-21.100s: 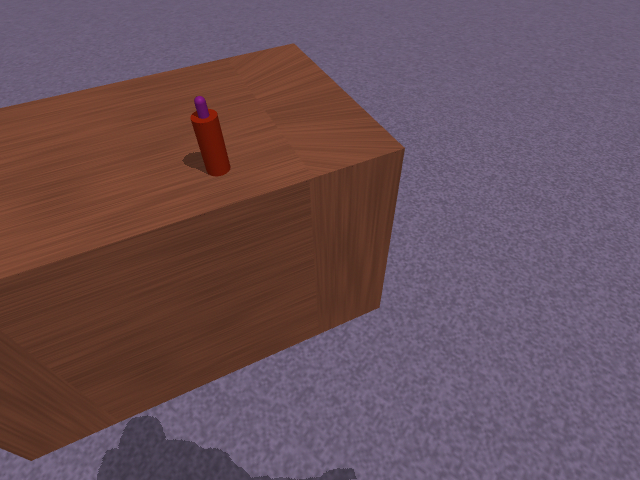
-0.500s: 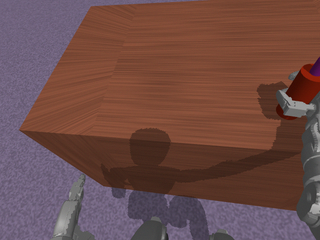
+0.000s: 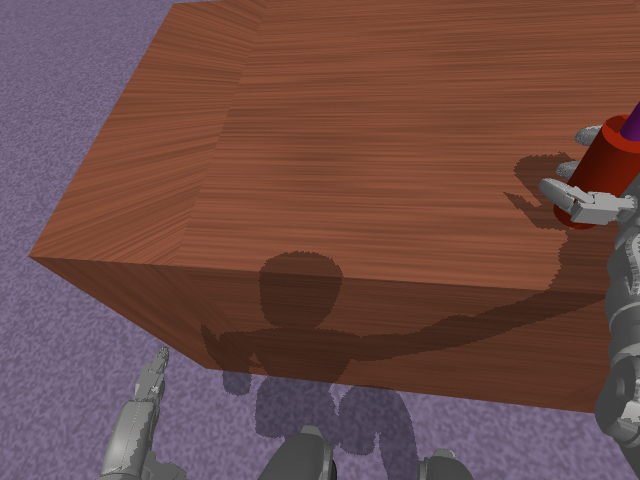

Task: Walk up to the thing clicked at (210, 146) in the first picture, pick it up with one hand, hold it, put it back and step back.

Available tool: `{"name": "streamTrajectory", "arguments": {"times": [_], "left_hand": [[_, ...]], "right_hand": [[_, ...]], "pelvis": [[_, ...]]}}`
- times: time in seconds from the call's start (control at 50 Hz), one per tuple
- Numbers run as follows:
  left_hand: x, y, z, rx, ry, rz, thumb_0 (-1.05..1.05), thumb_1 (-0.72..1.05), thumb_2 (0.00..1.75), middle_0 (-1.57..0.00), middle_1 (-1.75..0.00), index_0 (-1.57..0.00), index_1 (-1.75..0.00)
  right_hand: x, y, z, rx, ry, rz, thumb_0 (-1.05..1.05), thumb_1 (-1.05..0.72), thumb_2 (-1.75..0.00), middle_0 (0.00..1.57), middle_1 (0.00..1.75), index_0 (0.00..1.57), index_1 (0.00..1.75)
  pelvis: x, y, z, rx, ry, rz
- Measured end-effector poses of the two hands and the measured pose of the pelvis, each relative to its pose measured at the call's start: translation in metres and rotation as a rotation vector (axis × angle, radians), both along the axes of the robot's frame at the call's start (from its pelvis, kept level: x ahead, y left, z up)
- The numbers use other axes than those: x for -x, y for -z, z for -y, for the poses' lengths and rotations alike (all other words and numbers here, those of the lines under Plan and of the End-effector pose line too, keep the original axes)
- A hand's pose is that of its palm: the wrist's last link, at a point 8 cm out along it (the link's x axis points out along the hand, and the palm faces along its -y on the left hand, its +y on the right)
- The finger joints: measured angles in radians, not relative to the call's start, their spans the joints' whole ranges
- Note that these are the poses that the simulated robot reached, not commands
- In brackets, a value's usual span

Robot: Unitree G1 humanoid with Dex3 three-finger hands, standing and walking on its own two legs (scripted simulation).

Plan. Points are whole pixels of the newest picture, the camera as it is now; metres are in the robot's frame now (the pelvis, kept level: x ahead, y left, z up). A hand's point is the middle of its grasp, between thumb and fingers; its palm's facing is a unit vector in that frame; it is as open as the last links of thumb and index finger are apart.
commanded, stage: open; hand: right
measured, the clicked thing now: (609, 165) +0.48 -0.23 +0.09
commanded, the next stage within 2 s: withdraw in 0.20 s
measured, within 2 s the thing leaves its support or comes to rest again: neither
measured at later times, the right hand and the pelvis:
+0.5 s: hand (601, 168) +0.49 -0.23 +0.08, palm faces +0.24 +0.97 +0.02, open 15.8 cm; pelvis +0.01 +0.00 +0.01, yaw +0 degrees
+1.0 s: hand out of the picture +0.47 -0.34 +0.16, palm faces +0.37 +0.90 -0.24, open 17.3 cm; pelvis +0.03 +0.00 +0.05, yaw +0 degrees
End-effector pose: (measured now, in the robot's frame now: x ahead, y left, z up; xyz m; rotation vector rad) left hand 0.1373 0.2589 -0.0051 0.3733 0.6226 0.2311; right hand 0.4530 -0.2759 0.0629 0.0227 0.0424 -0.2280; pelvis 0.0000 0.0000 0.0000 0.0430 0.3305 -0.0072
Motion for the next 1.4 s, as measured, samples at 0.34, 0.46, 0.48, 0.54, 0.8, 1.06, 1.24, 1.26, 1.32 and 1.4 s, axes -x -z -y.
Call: {"name": "streamTrajectory", "arguments": {"times": [0.34, 0.46, 0.48, 0.54, 0.8, 1.06, 1.24, 1.26, 1.32, 1.4], "left_hand": [[-0.004, 0.001, -0.001, 0.01, -0.011, -0.01, -0.02, -0.54, 0.06, -0.07, -0.05, -0.06, -0.06], [-0.007, -0.005, -0.002, 0.013, -0.012, 0.002, -0.02, -0.53, 0.05, -0.07, -0.05, -0.07, -0.06], [-0.008, -0.007, -0.002, 0.013, -0.014, 0.005, -0.02, -0.53, 0.05, -0.07, -0.05, -0.07, -0.05], [-0.007, -0.01, -0.005, 0.013, -0.023, 0.001, -0.02, -0.52, 0.05, -0.07, -0.05, -0.07, -0.05], [-0.021, 0.0, 0.001, 0.101, -0.036, -0.039, -0.02, -0.52, 0.03, -0.06, -0.04, -0.06, -0.04], [-0.026, 0.006, 0.015, 0.172, -0.003, -0.157, -0.01, -0.52, 0.05, -0.07, -0.05, -0.06, -0.05], [-0.055, -0.007, 0.014, 0.16, 0.021, -0.094, -0.02, -0.53, 0.06, -0.06, -0.04, -0.06, -0.04], [-0.059, -0.008, 0.016, 0.168, 0.024, -0.081, -0.02, -0.53, 0.06, -0.06, -0.04, -0.06, -0.04], [-0.065, -0.006, 0.021, 0.199, 0.024, -0.072, -0.01, -0.53, 0.06, -0.06, -0.04, -0.06, -0.04], [-0.063, 0.004, 0.021, 0.232, -0.003, -0.112, -0.01, -0.53, 0.06, -0.06, -0.04, -0.06, -0.05]], "right_hand": [[-0.003, 0.001, -0.001, -0.006, 0.002, -0.007, 0.0, 0.38, -0.24, 0.48, 0.36, 0.48, 0.37], [-0.003, -0.005, 0.001, 0.004, 0.005, 0.006, -0.01, 0.39, -0.18, 0.3, 0.24, 0.3, 0.25], [-0.003, -0.009, 0.003, 0.005, 0.008, 0.012, -0.01, 0.39, -0.17, 0.27, 0.22, 0.27, 0.22], [-0.003, -0.023, 0.01, 0.005, 0.022, 0.026, -0.01, 0.41, -0.13, 0.2, 0.16, 0.2, 0.17], [-0.001, -0.118, 0.06, 0.037, 0.04, 0.049, -0.01, 0.49, -0.04, 0.08, 0.05, 0.07, 0.06], [0.032, -0.113, 0.119, 0.241, 0.255, -0.218, -0.01, 0.54, -0.04, 0.07, 0.06, 0.07, 0.06], [0.072, -0.121, 0.137, 0.322, 0.342, -0.202, -0.01, 0.55, -0.04, 0.06, 0.06, 0.06, 0.06], [0.078, -0.119, 0.134, 0.33, 0.33, -0.2, -0.01, 0.55, -0.05, 0.06, 0.05, 0.06, 0.06], [0.101, -0.111, 0.117, 0.346, 0.279, -0.195, -0.01, 0.54, -0.05, 0.06, 0.05, 0.06, 0.06], [0.139, -0.101, 0.087, 0.353, 0.216, -0.185, -0.01, 0.54, -0.05, 0.06, 0.05, 0.06, 0.06]], "pelvis": [[-0.006, -0.001, 0.0, 0.001, -0.004, -0.002], [-0.008, -0.004, -0.001, 0.003, -0.005, 0.007], [-0.009, -0.005, -0.001, 0.003, -0.005, 0.012], [-0.012, -0.009, -0.002, 0.004, -0.004, 0.025], [-0.025, -0.032, -0.002, 0.011, 0.005, 0.086], [-0.037, -0.05, -0.001, 0.023, 0.001, 0.121], [-0.051, -0.057, 0.005, 0.016, 0.006, 0.156], [-0.053, -0.058, 0.005, 0.016, 0.005, 0.162], [-0.057, -0.06, 0.007, 0.016, 0.005, 0.183], [-0.059, -0.062, 0.006, 0.019, 0.006, 0.216]]}}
